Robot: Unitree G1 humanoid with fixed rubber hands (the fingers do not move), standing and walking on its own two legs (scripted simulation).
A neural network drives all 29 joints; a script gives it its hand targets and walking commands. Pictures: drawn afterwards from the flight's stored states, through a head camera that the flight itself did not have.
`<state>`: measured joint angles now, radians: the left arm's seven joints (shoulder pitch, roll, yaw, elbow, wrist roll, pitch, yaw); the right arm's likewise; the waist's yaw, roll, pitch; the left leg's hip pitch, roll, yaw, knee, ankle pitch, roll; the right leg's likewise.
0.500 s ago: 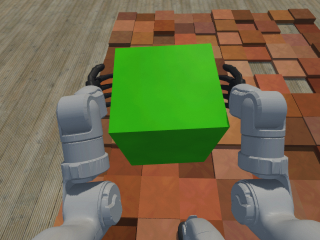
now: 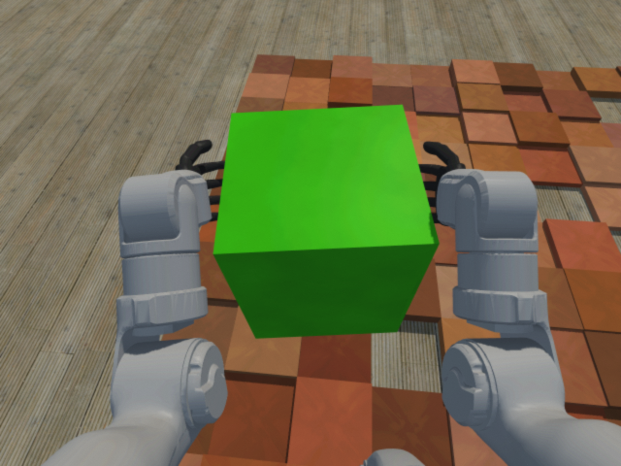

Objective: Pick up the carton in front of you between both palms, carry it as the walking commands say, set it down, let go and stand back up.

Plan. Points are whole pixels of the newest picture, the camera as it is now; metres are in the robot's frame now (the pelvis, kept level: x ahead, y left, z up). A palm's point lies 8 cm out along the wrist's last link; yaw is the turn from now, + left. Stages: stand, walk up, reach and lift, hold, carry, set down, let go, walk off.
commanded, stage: carry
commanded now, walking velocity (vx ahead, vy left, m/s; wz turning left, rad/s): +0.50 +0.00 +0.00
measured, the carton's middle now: (322, 233) +0.39 -0.01 +0.06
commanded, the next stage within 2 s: none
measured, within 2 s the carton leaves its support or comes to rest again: neither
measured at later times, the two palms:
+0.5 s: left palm (231, 106) +0.65 +0.12 +0.08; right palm (402, 96) +0.66 -0.17 +0.07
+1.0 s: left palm (237, 37) +0.80 +0.12 +0.12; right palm (396, 36) +0.80 -0.18 +0.11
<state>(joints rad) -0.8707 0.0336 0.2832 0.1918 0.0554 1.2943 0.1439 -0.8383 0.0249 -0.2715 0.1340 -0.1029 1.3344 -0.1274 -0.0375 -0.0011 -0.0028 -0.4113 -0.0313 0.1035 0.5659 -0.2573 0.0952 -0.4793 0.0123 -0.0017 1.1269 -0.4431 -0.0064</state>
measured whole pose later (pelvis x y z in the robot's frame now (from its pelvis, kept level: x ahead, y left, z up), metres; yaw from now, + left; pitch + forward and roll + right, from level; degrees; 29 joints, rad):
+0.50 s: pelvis +0.29 -0.05 +0.01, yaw +1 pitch +6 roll +1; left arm -0.60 -0.06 0.26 -0.02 0.08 1.15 0.13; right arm -0.64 0.05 -0.20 0.01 -0.08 1.19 -0.13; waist 0.03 0.01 0.11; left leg -0.55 0.01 0.00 0.82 -0.32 -0.03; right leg -0.35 0.03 -0.15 0.37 0.00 -0.11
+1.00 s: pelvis +0.45 -0.03 -0.01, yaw +1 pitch +3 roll +1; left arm -0.69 -0.01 0.20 0.24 0.09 1.21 0.12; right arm -0.64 0.00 -0.18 0.19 -0.07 1.25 -0.12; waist -0.01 0.00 -0.09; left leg -0.30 -0.04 0.06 0.52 -0.26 0.04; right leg -0.27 0.00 -0.05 0.47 -0.09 -0.02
